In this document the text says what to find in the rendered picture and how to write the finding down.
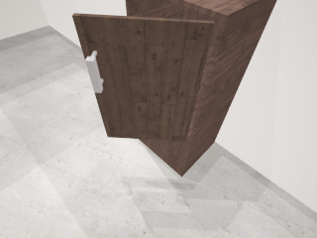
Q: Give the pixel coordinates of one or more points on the cupboard door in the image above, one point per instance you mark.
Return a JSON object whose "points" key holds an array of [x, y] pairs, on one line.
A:
{"points": [[151, 70]]}

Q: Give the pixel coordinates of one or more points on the handle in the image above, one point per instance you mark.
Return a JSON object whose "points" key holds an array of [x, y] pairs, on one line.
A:
{"points": [[94, 74]]}

